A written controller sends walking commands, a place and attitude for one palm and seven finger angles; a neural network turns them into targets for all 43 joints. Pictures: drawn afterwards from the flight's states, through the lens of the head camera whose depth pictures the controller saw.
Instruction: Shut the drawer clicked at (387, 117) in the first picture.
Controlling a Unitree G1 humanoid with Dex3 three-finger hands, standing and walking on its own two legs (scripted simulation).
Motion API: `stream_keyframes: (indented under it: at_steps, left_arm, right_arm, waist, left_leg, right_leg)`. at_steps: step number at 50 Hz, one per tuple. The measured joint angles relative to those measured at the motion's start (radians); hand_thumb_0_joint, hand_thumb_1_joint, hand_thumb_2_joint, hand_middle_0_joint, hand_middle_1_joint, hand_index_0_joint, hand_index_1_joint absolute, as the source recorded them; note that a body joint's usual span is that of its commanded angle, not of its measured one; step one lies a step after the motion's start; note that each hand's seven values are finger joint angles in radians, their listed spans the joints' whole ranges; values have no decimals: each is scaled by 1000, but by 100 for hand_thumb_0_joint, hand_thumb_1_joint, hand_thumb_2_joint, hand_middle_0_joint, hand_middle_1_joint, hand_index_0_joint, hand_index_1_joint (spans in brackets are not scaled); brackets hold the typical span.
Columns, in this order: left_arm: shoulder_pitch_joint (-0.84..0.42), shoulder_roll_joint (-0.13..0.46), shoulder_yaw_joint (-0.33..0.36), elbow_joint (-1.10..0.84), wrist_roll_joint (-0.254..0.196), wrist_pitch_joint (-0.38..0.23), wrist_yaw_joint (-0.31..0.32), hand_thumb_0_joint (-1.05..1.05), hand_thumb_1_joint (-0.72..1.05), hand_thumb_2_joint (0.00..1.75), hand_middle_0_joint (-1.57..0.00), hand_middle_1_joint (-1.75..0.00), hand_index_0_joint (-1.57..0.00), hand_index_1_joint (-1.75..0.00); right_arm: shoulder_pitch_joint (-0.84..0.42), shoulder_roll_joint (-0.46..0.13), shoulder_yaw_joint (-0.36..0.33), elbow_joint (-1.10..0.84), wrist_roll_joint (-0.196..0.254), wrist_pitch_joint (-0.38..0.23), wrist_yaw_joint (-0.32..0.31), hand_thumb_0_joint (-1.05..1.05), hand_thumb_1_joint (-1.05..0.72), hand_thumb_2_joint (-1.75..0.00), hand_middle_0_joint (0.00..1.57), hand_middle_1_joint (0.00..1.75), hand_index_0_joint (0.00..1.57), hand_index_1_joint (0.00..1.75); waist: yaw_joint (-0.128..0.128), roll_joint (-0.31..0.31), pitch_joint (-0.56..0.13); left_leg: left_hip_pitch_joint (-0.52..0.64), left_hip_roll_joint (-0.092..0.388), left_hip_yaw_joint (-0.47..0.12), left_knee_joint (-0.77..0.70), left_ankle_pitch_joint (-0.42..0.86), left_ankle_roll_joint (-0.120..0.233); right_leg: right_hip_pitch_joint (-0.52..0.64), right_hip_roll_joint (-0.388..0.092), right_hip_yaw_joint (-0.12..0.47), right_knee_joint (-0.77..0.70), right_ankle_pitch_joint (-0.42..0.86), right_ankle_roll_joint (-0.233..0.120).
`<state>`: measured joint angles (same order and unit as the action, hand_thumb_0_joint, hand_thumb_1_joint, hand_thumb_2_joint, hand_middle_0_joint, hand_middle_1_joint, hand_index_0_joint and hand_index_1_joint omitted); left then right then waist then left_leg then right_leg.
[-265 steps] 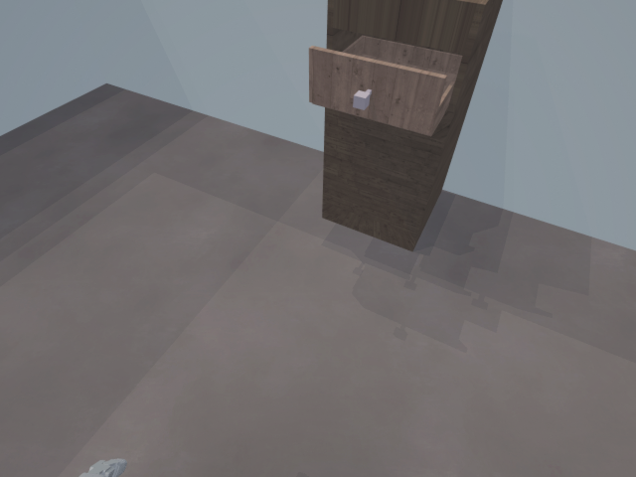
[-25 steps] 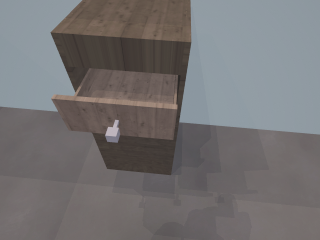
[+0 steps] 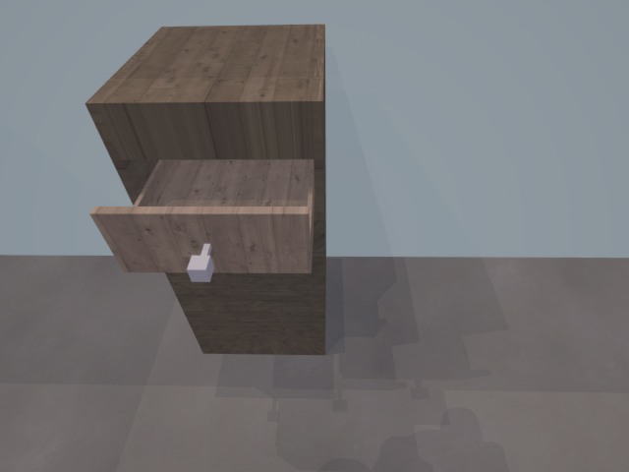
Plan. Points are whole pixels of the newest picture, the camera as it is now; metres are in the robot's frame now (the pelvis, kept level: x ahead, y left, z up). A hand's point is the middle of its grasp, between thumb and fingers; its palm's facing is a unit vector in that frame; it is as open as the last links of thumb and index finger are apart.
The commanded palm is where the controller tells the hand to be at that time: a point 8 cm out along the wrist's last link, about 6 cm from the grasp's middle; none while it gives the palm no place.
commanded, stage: come to a stop and stand still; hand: left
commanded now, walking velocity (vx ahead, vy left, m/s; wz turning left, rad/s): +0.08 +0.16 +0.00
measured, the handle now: (203, 260) +0.48 +0.24 -0.04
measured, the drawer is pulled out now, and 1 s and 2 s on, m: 0.16 0.16 0.16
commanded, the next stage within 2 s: look again from close up in 0.98 s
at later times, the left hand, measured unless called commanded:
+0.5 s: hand out of the picture -0.02 +0.21 -0.19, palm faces +0.08 -0.98 -0.17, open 7.4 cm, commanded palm none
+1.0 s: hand out of the picture -0.05 +0.19 -0.18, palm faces +0.07 -0.98 -0.16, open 7.4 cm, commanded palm none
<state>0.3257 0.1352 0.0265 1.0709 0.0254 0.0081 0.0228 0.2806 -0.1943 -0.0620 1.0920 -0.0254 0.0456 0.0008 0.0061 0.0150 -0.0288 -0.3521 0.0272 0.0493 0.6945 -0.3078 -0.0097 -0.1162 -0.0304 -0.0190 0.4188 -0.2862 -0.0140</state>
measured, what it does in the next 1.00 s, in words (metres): steps on the spot: left foot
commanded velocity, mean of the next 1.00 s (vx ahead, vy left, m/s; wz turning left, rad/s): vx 0.01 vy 0.01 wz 0.00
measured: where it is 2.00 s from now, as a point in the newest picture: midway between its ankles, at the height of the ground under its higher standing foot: outside the picture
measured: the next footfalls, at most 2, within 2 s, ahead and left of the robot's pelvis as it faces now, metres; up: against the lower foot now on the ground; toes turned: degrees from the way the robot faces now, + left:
left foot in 0.20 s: +0.02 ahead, +0.14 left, +0.00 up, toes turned +7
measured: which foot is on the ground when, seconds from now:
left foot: up 0.00-0.18, down 0.20-1.00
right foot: down 0.00-1.00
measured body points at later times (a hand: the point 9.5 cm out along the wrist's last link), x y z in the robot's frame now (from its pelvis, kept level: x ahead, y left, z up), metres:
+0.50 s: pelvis +0.00 +0.05 +0.00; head +0.01 +0.05 +0.45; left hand -0.02 +0.26 -0.17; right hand +0.03 -0.18 -0.16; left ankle -0.02 +0.14 -0.74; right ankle -0.04 -0.11 -0.74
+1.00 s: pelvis -0.02 +0.04 +0.00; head -0.01 +0.04 +0.45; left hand -0.05 +0.24 -0.17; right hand -0.03 -0.17 -0.16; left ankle -0.02 +0.14 -0.75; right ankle -0.04 -0.11 -0.74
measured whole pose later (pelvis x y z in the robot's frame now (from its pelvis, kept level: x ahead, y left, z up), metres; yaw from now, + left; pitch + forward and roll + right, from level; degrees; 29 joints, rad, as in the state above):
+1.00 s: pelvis -0.02 +0.04 +0.00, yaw +2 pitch -2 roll +0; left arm 0.31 0.13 0.00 1.16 0.02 0.00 0.04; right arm 0.29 -0.11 -0.01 1.17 -0.01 -0.01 -0.03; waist 0.01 -0.02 0.04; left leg -0.15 0.00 0.09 0.38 -0.20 0.02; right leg -0.11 -0.07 -0.04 0.39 -0.24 0.04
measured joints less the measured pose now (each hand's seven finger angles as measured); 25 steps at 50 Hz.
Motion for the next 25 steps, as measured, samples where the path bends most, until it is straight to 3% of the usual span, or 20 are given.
stream_keyframes:
  at_steps: [5,9,11,14,18,25]
  left_arm:
    - [-8,-20,0,-1,4,-18,-3,1,92,90,-21,-30,-20,-30]
    - [-11,-14,7,6,2,-25,2,1,92,90,-21,-30,-20,-30]
    - [-10,-6,8,19,-4,-20,4,1,92,90,-21,-30,-20,-30]
    - [-11,14,10,49,-8,-3,11,1,92,90,-21,-30,-20,-30]
    - [-20,21,1,80,-10,7,12,1,91,90,-20,-30,-19,-30]
    - [-48,10,-15,83,-9,-3,14,0,91,90,-20,-30,-19,-30]
  right_arm:
    - [49,-15,-1,14,0,-13,-2,0,-92,-90,19,30,20,30]
    - [49,-7,9,22,6,-20,-13,0,-92,-90,19,30,20,30]
    - [40,1,16,25,8,-39,-20,0,-92,-90,19,30,20,30]
    - [18,33,30,30,7,-52,-27,0,-91,-90,19,30,20,30]
    - [-16,62,44,33,8,-57,-44,0,-92,-90,19,30,20,30]
    - [-45,42,44,41,14,-62,-46,1,-96,-90,20,30,20,30]
  waist:
    - [-2,11,31]
    - [15,-1,65]
    - [16,-7,76]
    - [27,-48,77]
    - [25,-54,67]
    - [14,-39,63]
  left_leg:
    - [24,11,-5,41,-28,-9]
    - [97,7,9,-116,-24,-12]
    - [143,3,8,-217,51,2]
    - [155,-19,29,-203,24,26]
    - [182,-27,42,-221,20,36]
    - [207,-36,50,-260,43,44]
  right_leg:
    - [-2,5,-31,-30,18,5]
    - [-21,-8,-44,3,1,21]
    - [-40,-13,-48,53,-27,35]
    - [-41,-37,-29,83,-49,40]
    - [-14,-45,-18,55,-38,60]
    - [14,-52,-12,5,-6,73]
